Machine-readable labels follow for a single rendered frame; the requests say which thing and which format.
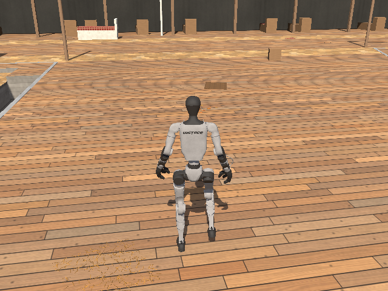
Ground left robot hand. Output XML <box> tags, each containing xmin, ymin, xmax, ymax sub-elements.
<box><xmin>156</xmin><ymin>166</ymin><xmax>170</xmax><ymax>179</ymax></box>

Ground left robot upper arm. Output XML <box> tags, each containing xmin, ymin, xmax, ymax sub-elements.
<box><xmin>163</xmin><ymin>122</ymin><xmax>181</xmax><ymax>156</ymax></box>

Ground right robot hand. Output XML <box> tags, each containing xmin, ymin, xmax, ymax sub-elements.
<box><xmin>218</xmin><ymin>169</ymin><xmax>232</xmax><ymax>184</ymax></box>

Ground robot left thigh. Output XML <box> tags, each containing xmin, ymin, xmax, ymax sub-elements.
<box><xmin>173</xmin><ymin>169</ymin><xmax>186</xmax><ymax>215</ymax></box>

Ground right robot forearm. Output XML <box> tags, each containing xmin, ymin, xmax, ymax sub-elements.
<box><xmin>217</xmin><ymin>146</ymin><xmax>230</xmax><ymax>172</ymax></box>

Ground humanoid robot head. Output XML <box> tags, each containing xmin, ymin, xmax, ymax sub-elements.
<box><xmin>183</xmin><ymin>96</ymin><xmax>204</xmax><ymax>125</ymax></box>

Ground left robot forearm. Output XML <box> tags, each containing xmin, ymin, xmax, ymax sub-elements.
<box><xmin>157</xmin><ymin>146</ymin><xmax>169</xmax><ymax>169</ymax></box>

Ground right robot upper arm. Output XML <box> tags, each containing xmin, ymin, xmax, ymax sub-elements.
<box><xmin>206</xmin><ymin>122</ymin><xmax>223</xmax><ymax>156</ymax></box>

